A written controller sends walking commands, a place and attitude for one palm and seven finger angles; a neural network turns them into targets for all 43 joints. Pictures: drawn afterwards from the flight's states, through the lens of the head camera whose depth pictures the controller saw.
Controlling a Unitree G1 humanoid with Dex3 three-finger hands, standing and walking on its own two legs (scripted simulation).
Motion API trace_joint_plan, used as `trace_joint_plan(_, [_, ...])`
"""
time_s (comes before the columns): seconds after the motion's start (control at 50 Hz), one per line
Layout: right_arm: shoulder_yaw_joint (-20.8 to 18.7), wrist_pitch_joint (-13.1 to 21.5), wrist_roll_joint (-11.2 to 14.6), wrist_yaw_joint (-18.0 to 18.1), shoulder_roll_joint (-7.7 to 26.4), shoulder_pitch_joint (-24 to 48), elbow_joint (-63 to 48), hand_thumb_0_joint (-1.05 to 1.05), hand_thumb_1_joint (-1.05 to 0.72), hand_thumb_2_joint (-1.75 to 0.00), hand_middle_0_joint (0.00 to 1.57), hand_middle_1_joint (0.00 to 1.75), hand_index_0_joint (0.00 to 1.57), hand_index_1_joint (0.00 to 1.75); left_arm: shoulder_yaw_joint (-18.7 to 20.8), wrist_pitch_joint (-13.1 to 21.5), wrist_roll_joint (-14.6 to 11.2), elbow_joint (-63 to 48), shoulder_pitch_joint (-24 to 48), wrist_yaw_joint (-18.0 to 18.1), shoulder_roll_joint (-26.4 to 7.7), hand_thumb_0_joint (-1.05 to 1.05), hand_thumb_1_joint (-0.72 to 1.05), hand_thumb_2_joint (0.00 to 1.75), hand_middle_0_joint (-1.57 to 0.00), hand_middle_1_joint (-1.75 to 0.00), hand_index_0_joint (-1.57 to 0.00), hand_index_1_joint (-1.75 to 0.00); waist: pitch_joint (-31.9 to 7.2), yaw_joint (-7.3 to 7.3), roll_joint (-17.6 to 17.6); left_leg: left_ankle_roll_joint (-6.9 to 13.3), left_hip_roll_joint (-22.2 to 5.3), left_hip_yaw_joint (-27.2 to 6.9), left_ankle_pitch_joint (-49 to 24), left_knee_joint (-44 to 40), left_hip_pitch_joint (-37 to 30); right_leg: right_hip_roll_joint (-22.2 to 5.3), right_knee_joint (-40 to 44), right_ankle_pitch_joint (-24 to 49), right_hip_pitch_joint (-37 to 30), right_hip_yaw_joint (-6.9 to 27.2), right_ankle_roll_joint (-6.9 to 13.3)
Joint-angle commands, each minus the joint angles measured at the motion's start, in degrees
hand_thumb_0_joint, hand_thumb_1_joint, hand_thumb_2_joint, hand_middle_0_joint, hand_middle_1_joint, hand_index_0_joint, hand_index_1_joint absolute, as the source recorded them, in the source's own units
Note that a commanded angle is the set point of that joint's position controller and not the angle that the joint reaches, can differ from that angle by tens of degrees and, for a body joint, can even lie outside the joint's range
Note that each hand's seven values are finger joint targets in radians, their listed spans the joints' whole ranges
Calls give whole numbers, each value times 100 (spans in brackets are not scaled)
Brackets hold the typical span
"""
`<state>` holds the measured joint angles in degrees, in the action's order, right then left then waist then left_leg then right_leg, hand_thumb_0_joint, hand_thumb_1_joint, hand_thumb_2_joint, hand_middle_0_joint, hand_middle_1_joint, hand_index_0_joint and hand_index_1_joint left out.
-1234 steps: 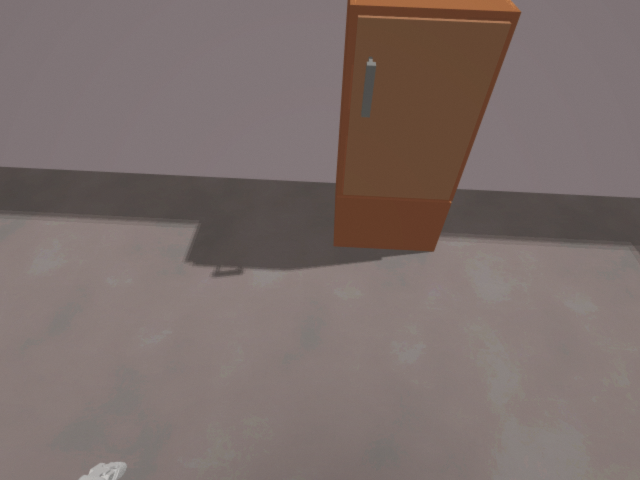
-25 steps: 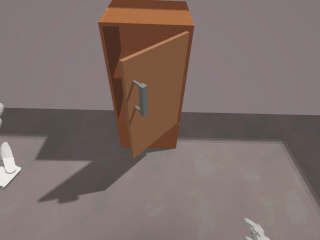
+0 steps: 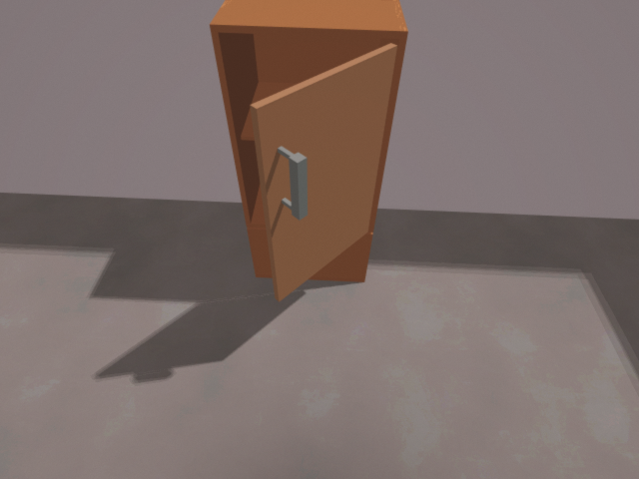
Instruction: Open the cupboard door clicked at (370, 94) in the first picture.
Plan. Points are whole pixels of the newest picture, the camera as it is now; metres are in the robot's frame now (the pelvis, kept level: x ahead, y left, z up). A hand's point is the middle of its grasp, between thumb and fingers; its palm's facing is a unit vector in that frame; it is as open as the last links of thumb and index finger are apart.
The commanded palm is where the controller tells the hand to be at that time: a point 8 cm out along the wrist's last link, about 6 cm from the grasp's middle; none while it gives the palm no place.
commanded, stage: let the arm hang, fingers relaxed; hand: left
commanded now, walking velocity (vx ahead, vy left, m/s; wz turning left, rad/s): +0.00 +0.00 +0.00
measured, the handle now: (291, 183) +0.65 +0.08 -0.03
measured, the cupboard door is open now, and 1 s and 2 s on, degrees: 47 47 47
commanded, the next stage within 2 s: look to check the result in 0.82 s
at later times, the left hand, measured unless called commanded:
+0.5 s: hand out of the picture +0.00 +0.20 -0.16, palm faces +0.01 -0.97 -0.24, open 7.3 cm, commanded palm none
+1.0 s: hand out of the picture +0.01 +0.20 -0.16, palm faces +0.02 -0.98 -0.21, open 7.3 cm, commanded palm none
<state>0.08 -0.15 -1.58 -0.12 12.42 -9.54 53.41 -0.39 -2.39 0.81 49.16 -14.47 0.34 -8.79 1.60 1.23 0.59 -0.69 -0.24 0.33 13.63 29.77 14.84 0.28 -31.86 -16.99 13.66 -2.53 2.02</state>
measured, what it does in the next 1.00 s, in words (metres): stands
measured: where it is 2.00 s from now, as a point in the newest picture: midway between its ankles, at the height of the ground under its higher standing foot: outside the picture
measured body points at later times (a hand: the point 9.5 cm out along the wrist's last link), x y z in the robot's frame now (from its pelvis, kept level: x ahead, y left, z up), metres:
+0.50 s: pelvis -0.01 +0.01 +0.01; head +0.00 +0.00 +0.46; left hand +0.00 +0.25 -0.14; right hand -0.02 -0.22 -0.16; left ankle +0.03 +0.13 -0.73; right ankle +0.00 -0.09 -0.73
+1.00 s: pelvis +0.00 +0.01 +0.01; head +0.02 +0.01 +0.46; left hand +0.01 +0.25 -0.15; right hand +0.00 -0.21 -0.15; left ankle +0.03 +0.13 -0.73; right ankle +0.00 -0.09 -0.73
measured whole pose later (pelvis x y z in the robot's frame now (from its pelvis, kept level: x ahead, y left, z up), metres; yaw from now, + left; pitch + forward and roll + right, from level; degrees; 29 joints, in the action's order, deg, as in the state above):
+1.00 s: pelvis +0.00 +0.01 +0.01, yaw +0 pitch -1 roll +0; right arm -0.6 -0.2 -1.2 1.4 9.2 -14.1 65.4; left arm 0.8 0.3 0.6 65.5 -13.5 1.2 -10.1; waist 3.2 0.3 -0.4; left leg 0.4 0.3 0.8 9.5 21.9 11.1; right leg -0.1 -23.0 -12.2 9.6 -2.1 0.9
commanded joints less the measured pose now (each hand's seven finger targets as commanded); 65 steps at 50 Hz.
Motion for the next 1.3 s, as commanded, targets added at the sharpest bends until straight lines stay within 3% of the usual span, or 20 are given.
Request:
trace_joint_plan(0.0, [-122,63,10,127,542,-113,79,0,-90,-90,20,30,20,30,343,327,15,237,-88,103,-1022,0,90,90,-20,-30,-20,-30,-310,-128,-710,215,-478,-434,-970,-693,-336,-556,1117,989,-308,742,55])
trace_joint_plan(0.06, [-121,12,21,142,469,-274,358,0,-90,-90,20,30,20,30,287,322,-18,659,-77,87,-1027,0,90,90,-20,-30,-20,-30,-184,-100,-788,193,-441,-395,-459,-808,-329,-593,1417,501,-226,760,103])
trace_joint_plan(0.12, [-145,-12,38,151,495,-515,602,0,-90,-90,20,30,20,30,255,334,-24,987,-11,87,-1058,0,90,90,-20,-30,-20,-30,-45,-59,-148,205,-451,-380,-389,-862,-407,-595,1609,222,-119,701,116])
trace_joint_plan(0.24, [-139,-24,43,172,465,-748,896,0,-90,-90,20,30,20,30,227,310,-45,1354,-106,110,-1056,0,90,90,-20,-30,-20,-30,128,-74,-13,230,-461,-359,-349,-960,-432,-595,1679,-28,-43,636,128])
trace_joint_plan(0.42, [-125,-23,24,173,295,-904,1042,0,-90,-90,20,30,20,30,226,274,-39,1482,-154,141,-939,0,90,90,-20,-30,-20,-30,295,-89,-38,235,-458,-393,-137,-1110,-267,-564,1553,-175,17,602,107])
trace_joint_plan(0.64, [-125,36,18,188,140,-877,1031,0,-90,-90,20,30,20,30,241,310,-26,1433,-140,159,-733,0,90,90,-20,-30,-20,-30,223,-98,-145,223,-486,-436,-488,-1151,-267,-560,1375,373,-128,541,56])
trace_joint_plan(0.72, [-144,27,23,189,145,-828,1014,0,-90,-90,20,30,20,30,246,304,-18,1433,-118,154,-735,0,90,90,-20,-30,-20,-30,388,-92,-166,223,-482,-458,-306,-1208,-208,-562,1414,252,-38,534,53])
trace_joint_plan(0.96, [-176,69,39,204,374,-678,989,0,-90,-90,20,30,20,30,262,348,-23,1451,-98,137,-854,0,90,90,-20,-30,-20,-30,84,-80,-193,245,-524,-462,-615,-1178,-518,-587,1409,523,-183,551,57])
trace_joint_plan(1.12, [-184,59,43,192,491,-519,996,0,-90,-90,20,30,20,30,255,361,-21,1482,3,133,-994,0,90,90,-20,-30,-20,-30,174,-71,-131,243,-518,-452,-675,-1188,-574,-617,1494,543,-164,572,67])
trace_joint_plan(1.28, [-183,97,44,184,687,-330,976,0,-90,-90,20,30,20,30,283,392,-22,1459,168,118,-1177,0,90,90,-20,-30,-20,-30,-38,-87,-127,240,-549,-491,-976,-1218,-697,-649,1498,869,-390,585,64])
